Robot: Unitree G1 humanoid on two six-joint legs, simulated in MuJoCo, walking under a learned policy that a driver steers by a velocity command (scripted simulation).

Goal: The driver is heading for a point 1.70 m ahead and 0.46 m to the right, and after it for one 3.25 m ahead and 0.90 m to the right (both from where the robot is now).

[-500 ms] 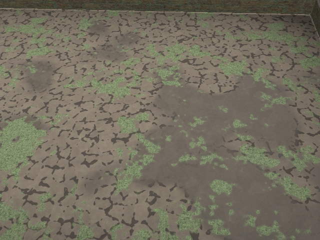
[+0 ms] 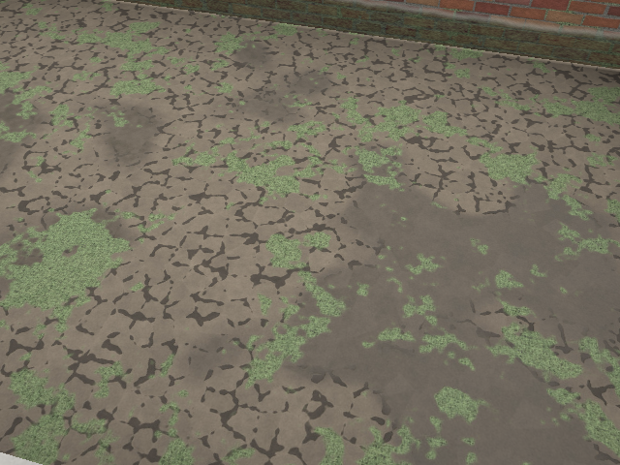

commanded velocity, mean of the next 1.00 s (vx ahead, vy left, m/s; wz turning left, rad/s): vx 0.01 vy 0.00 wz -0.43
